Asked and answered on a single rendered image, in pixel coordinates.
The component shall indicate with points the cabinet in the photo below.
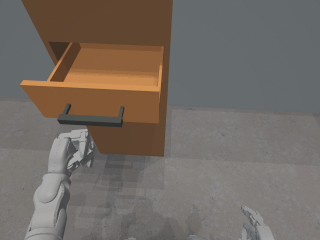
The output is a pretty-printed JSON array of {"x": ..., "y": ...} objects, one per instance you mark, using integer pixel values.
[{"x": 116, "y": 22}]

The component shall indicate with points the handle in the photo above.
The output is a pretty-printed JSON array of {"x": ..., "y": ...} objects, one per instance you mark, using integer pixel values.
[{"x": 90, "y": 120}]

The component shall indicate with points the drawer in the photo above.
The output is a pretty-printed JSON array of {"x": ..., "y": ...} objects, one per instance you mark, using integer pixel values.
[{"x": 97, "y": 79}]

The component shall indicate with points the right robot hand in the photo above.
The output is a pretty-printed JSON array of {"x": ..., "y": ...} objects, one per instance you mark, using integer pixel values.
[{"x": 261, "y": 231}]

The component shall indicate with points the left robot hand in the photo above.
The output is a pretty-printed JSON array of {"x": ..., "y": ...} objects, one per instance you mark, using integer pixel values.
[{"x": 76, "y": 144}]

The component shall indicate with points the left robot forearm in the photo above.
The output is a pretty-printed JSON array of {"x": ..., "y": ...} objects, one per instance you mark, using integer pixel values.
[{"x": 50, "y": 201}]

